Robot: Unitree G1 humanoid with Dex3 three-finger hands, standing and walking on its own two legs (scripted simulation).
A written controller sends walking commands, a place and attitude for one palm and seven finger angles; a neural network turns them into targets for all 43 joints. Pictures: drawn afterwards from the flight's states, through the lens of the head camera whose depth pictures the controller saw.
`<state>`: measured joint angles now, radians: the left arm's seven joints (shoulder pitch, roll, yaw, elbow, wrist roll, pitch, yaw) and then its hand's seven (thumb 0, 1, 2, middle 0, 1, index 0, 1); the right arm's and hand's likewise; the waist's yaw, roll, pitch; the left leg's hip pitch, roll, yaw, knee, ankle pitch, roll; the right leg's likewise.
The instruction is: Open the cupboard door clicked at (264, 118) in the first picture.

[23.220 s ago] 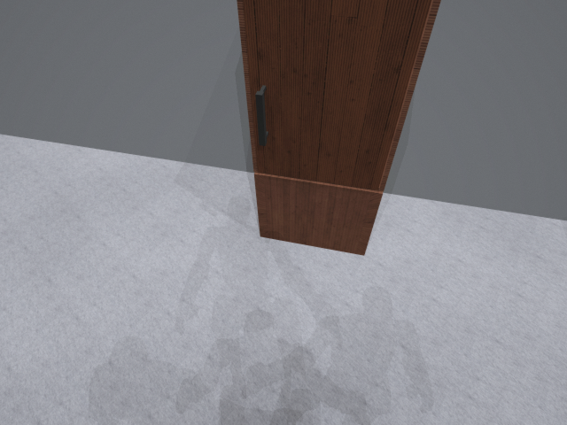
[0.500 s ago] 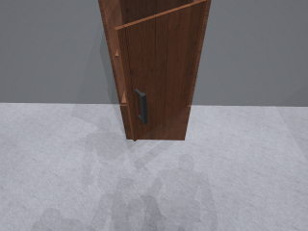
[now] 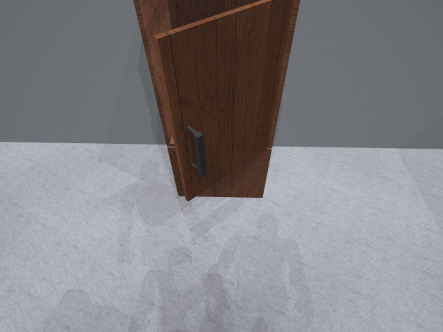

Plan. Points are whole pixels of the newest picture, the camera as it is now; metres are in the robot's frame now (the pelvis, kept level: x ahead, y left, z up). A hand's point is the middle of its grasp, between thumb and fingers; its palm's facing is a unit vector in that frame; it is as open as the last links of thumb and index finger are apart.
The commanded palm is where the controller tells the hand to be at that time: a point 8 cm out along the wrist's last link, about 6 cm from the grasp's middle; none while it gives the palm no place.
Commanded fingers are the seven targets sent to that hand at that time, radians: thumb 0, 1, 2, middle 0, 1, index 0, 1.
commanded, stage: look to check the result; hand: left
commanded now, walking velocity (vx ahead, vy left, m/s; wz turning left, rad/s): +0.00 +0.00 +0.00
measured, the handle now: (196, 152) +0.61 +0.12 -0.10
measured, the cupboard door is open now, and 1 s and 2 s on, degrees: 42 42 42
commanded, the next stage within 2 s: walk to a spot facing it in 0.30 s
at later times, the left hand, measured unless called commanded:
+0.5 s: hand out of the picture +0.05 +0.20 -0.17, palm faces +0.01 -0.96 -0.26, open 7.4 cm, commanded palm none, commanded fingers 0.00 0.90 0.90 -0.20 -0.30 -0.20 -0.30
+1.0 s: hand out of the picture +0.10 +0.16 -0.17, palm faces -0.18 -0.94 -0.29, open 7.4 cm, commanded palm none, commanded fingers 0.00 0.90 0.90 -0.20 -0.30 -0.20 -0.30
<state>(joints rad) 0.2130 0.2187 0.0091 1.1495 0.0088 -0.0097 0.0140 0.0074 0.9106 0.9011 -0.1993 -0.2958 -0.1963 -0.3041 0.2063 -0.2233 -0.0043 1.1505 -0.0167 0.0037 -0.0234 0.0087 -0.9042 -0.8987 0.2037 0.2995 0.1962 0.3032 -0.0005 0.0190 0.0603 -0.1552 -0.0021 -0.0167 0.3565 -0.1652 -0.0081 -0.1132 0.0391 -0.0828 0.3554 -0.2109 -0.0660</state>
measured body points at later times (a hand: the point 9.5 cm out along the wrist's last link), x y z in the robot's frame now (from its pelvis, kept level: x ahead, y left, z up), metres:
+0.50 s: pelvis +0.01 -0.01 +0.00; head +0.02 -0.02 +0.45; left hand +0.05 +0.25 -0.15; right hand +0.05 -0.26 -0.16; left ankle +0.02 +0.13 -0.75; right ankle -0.01 -0.07 -0.75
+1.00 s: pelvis -0.01 -0.03 -0.02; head +0.02 -0.06 +0.43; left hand +0.10 +0.21 -0.15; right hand -0.04 -0.28 -0.18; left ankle +0.00 +0.12 -0.70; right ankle -0.02 -0.11 -0.75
